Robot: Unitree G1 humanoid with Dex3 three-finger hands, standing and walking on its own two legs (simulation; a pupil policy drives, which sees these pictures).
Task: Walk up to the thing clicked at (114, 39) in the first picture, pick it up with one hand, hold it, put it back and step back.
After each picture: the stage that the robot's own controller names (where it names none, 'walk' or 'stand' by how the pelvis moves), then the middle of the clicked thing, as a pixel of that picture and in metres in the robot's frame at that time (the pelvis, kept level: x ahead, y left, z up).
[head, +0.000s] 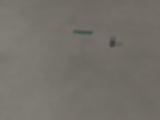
stand; (112, 41) +1.44 -0.34 -0.72
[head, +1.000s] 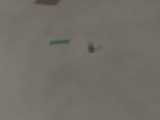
walk; (90, 47) +1.33 +0.05 -0.69
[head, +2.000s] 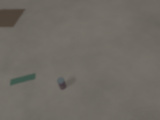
walk; (61, 83) +0.81 +0.30 -0.71
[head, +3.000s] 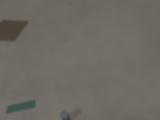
walk; (65, 117) +0.52 +0.24 -0.72
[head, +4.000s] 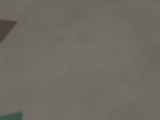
stand; out of the picture +0.41 +0.20 -0.71
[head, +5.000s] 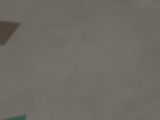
stand; out of the picture +0.38 +0.19 -0.72
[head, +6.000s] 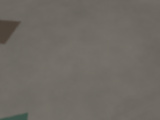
stand; out of the picture +0.38 +0.19 -0.72
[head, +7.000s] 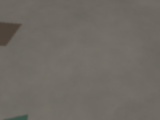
stand; out of the picture +0.39 +0.20 -0.73
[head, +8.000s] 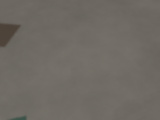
stand; out of the picture +0.38 +0.20 -0.73
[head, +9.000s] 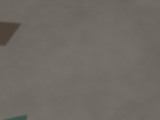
stand; out of the picture +0.38 +0.20 -0.73
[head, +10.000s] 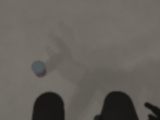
go down; (39, 69) +0.45 +0.21 -0.41
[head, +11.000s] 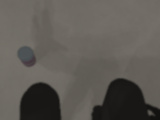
go down; (27, 57) +0.47 +0.23 -0.31
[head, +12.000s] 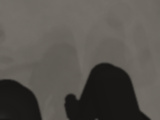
close in; out of the picture +0.46 +0.27 -0.23
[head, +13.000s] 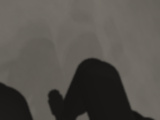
close; out of the picture +0.45 +0.29 -0.23
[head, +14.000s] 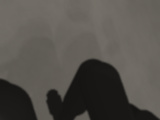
lift; out of the picture +0.43 +0.26 -0.24
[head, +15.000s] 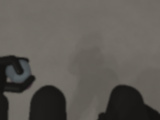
lift; (21, 76) +0.34 +0.23 -0.09
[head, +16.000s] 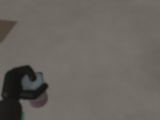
hold; (36, 90) +0.33 +0.18 +0.04
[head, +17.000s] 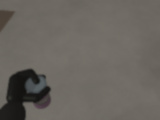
hold; (39, 92) +0.33 +0.17 -0.01
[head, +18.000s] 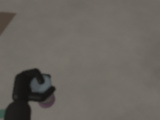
hold; (44, 92) +0.34 +0.16 -0.01
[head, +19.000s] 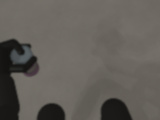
crouch; (26, 62) +0.43 +0.20 -0.09
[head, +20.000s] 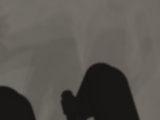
lower; out of the picture +0.45 +0.26 -0.23
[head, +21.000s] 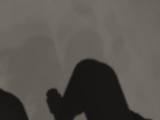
lower; out of the picture +0.45 +0.29 -0.24
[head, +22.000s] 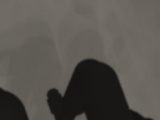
lower; out of the picture +0.45 +0.29 -0.24
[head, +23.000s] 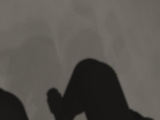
lower; out of the picture +0.45 +0.29 -0.24
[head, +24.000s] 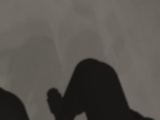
loosen; out of the picture +0.45 +0.29 -0.24
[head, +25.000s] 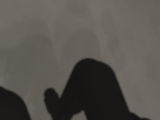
withdraw; out of the picture +0.45 +0.27 -0.24
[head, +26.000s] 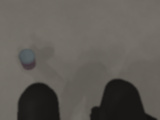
walk; (28, 60) +0.46 +0.22 -0.30
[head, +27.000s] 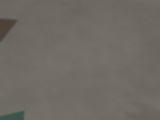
stand; out of the picture +0.40 +0.17 -0.65
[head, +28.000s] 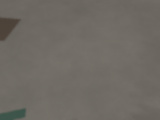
stand; out of the picture +0.41 +0.19 -0.67
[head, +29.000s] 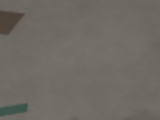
stand; out of the picture +0.41 +0.18 -0.68
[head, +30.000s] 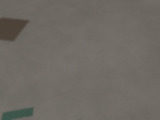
walk; out of the picture +0.41 +0.18 -0.72
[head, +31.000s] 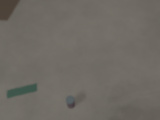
walk; (70, 102) +0.52 +0.14 -0.71
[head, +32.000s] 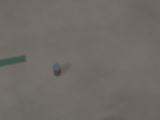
walk; (57, 70) +0.78 +0.20 -0.71
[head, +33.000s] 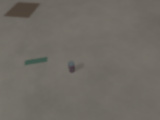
stand; (71, 67) +1.05 +0.22 -0.71
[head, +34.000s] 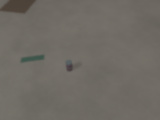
stand; (69, 65) +1.05 +0.18 -0.72
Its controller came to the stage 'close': yes
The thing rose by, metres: 0.70
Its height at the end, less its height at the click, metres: +0.00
